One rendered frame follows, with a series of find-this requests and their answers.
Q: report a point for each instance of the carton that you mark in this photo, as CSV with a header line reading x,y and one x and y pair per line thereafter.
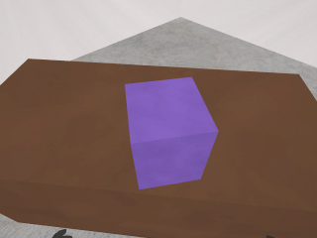
x,y
172,132

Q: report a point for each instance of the pedestal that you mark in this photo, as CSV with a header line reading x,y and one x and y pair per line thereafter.
x,y
66,158

